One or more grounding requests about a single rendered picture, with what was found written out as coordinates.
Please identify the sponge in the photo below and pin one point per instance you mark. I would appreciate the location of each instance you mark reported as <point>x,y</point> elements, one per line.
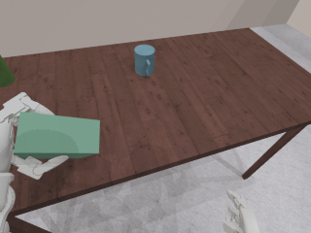
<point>44,136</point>

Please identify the robot left hand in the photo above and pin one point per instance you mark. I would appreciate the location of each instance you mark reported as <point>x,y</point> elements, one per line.
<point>9,117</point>

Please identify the table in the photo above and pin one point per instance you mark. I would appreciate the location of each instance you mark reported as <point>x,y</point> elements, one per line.
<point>209,92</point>

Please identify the left robot forearm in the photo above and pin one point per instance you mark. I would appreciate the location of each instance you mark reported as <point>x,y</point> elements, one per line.
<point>7,200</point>

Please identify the robot right hand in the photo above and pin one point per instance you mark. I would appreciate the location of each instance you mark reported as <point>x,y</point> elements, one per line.
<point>245,220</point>

